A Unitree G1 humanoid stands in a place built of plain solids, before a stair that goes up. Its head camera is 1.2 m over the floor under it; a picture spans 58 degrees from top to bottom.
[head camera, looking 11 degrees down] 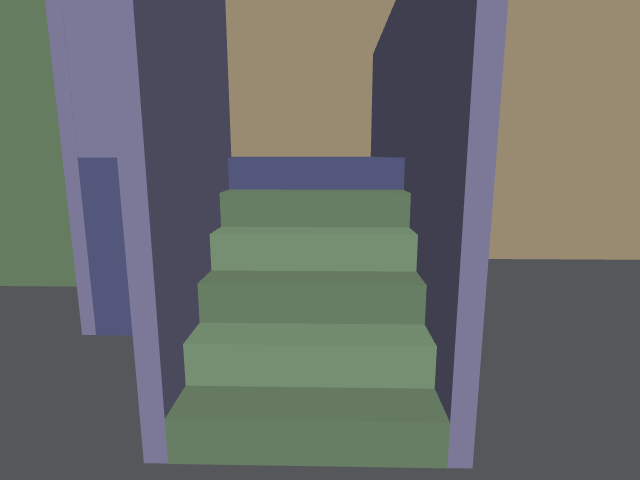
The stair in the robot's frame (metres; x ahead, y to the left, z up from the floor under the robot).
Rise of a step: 0.20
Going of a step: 0.25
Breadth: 1.10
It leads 1 degrees to the right of straight ahead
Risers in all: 6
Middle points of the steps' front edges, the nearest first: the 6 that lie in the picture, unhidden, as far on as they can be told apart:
1.50 0.05 0.20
1.75 0.05 0.40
2.00 0.04 0.60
2.24 0.04 0.79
2.49 0.03 0.99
2.74 0.02 1.19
